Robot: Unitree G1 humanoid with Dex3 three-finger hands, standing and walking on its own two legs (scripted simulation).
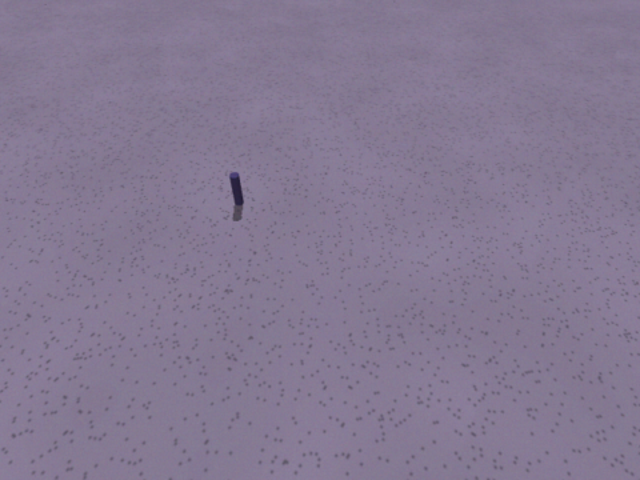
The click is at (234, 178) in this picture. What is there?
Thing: slim round
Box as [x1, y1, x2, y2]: [229, 172, 243, 205]
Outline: 233,172 229,175 235,203 239,205 243,202 238,174 236,172
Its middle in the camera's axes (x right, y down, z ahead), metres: -0.38 -0.21 +1.77
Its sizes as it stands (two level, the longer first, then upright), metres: 0.040 0.040 0.162
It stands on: the floor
